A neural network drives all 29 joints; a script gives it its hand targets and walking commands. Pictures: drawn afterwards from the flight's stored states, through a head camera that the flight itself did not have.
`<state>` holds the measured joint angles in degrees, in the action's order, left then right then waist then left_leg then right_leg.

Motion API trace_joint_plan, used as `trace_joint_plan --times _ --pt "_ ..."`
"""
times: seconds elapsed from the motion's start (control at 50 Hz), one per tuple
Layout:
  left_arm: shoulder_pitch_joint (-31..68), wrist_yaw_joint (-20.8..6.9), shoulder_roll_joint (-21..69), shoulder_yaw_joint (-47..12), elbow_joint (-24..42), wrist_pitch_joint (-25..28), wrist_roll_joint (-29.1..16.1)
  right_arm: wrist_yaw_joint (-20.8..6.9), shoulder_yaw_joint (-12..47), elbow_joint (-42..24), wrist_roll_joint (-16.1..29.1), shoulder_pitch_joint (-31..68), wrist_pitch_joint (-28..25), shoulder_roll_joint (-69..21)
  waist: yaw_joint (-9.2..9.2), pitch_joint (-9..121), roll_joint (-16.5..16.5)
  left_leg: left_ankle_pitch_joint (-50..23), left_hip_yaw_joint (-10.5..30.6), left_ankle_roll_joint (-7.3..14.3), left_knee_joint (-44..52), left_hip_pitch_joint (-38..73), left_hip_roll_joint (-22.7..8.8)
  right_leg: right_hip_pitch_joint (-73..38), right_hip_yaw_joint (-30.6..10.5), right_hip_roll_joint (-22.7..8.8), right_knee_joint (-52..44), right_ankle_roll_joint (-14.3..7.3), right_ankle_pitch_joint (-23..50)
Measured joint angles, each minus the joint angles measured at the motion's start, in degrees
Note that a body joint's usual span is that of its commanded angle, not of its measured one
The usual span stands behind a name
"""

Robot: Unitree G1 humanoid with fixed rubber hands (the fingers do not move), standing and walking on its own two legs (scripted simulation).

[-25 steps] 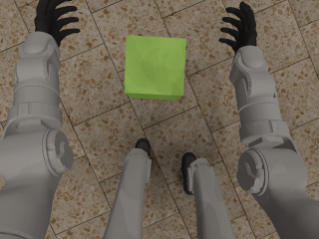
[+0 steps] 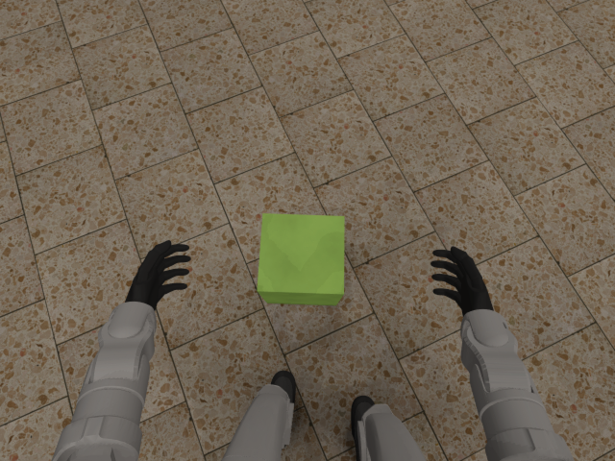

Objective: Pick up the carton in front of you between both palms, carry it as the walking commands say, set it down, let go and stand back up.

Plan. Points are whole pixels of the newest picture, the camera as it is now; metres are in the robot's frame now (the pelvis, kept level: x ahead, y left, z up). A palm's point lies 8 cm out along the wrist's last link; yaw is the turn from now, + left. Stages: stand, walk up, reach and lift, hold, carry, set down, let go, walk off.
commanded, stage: let go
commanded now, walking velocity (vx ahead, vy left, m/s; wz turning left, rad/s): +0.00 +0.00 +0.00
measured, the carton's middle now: (302, 263) +0.48 +0.06 -0.61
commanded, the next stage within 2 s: stand in 0.78 s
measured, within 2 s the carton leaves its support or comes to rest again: neither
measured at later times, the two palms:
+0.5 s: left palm (154, 397) +0.19 +0.20 -0.03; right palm (590, 418) +0.19 -0.27 -0.02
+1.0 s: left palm (108, 400) +0.18 +0.26 -0.05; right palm (601, 436) +0.17 -0.29 -0.04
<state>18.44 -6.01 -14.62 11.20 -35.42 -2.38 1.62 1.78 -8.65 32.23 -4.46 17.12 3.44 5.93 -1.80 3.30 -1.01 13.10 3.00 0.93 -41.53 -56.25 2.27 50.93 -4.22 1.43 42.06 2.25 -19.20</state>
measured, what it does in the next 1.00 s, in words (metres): stands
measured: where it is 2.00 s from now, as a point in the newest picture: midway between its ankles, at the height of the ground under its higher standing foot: (322, 437)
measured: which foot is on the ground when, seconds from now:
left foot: down 0.00-1.00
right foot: down 0.00-1.00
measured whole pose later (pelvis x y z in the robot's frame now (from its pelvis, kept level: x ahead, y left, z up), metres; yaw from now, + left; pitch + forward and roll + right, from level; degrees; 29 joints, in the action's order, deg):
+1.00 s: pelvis +0.04 -0.02 +0.04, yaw +0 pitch -2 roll +0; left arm -12.4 0.3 -16.8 4.3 -35.7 -1.6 0.5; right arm 1.1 -4.2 41.2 -1.5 -10.7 0.0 15.5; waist 0.0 -1.1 -1.6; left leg 16.3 2.3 0.0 -30.3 -12.4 1.1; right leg 6.5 -3.7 1.1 28.4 0.3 -20.3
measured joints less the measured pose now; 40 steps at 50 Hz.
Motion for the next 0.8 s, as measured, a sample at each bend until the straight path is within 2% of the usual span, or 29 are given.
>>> trace_joint_plan --times 0.2,0.36,0.48,0.64,0.76,0.8 --pt "-19.23 1.49 2.49 -4.63 5.59 2.9 -1.25 -2.7 3.6 -2.95 2.64 -17.58 -3.11 2.94 0.93 -3.52 0.34 -1.16 0.12 -1.09 9.82 21.95 -0.63 -21.26 0.06 -0.08 -8.98 -1.61 1.23" --pt "-30.24 2.08 2.53 -7.9 9.23 1.52 -1.68 -4.05 5.68 -5.56 3.88 -27.88 -2.65 5.32 1.33 -5.41 0.11 -2.05 0.2 -1.91 17.17 38.56 -1.15 -37.4 0.21 -0.08 -15.59 -2.77 1.98" --pt "-31.99 1.65 2.31 -8.57 10.71 -1.83 -1.41 -5.06 6.2 -6.91 4.16 -30.09 0.24 6.07 1.75 -6.94 -0.33 -1.45 0.15 -2.25 18.19 45.18 -1.42 -43.92 0.36 0.06 -16.47 -3.34 1.39" --pt "-30.66 1.45 2.37 -8.52 11.38 -4.95 -0.6 -5.49 6.33 -7.87 3.71 -29.46 3.33 5.79 1.68 -9.19 -0.48 -0.16 -0.3 -2.07 17.15 48.63 -1.39 -47.52 0.19 -0.06 -16.04 -3.18 0.55" --pt "-31.13 1.72 2.26 -8.57 11.73 -5.35 -0.64 -5.5 6.28 -8.09 3.23 -29.38 3.9 5.45 1.67 -9.55 -0.33 0.21 -0.73 -1.62 17.0 49.3 -1.09 -48.3 -0.09 -0.44 -16.34 -2.74 0.49" --pt "-31.03 2.73 1.82 -8.82 11.27 -5.68 -0.75 -4.54 6.41 -5.92 3.39 -29.16 2.38 5.72 1.84 -8.64 -0.22 0.54 -0.63 -1.49 16.07 48.19 -0.97 -47.49 0.11 -0.54 -15.87 -2.54 0.28"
